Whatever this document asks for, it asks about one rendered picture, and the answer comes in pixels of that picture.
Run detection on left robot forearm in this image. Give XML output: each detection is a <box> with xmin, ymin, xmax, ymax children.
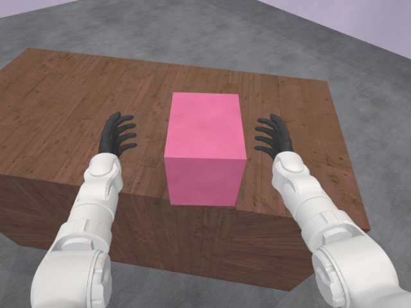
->
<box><xmin>30</xmin><ymin>153</ymin><xmax>123</xmax><ymax>308</ymax></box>

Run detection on robot left hand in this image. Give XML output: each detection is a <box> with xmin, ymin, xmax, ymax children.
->
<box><xmin>98</xmin><ymin>112</ymin><xmax>137</xmax><ymax>158</ymax></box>

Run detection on robot left upper arm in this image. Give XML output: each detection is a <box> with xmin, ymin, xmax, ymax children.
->
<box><xmin>32</xmin><ymin>250</ymin><xmax>112</xmax><ymax>308</ymax></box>

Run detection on robot right hand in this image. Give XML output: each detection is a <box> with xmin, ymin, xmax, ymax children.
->
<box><xmin>254</xmin><ymin>114</ymin><xmax>293</xmax><ymax>161</ymax></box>

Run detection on carton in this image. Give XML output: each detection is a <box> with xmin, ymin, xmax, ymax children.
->
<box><xmin>164</xmin><ymin>92</ymin><xmax>247</xmax><ymax>206</ymax></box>

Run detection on robot right upper arm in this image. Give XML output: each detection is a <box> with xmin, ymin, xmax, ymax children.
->
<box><xmin>312</xmin><ymin>235</ymin><xmax>411</xmax><ymax>308</ymax></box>

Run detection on right robot forearm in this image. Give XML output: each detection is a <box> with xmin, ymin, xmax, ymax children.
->
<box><xmin>272</xmin><ymin>151</ymin><xmax>399</xmax><ymax>285</ymax></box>

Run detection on pedestal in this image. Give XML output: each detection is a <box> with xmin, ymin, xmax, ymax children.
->
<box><xmin>0</xmin><ymin>47</ymin><xmax>371</xmax><ymax>291</ymax></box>

